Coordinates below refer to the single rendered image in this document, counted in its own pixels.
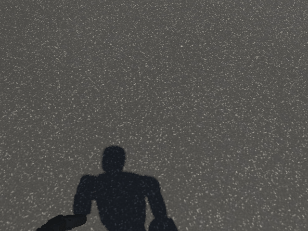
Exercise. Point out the robot left hand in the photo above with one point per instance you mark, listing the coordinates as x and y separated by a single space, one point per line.
63 223

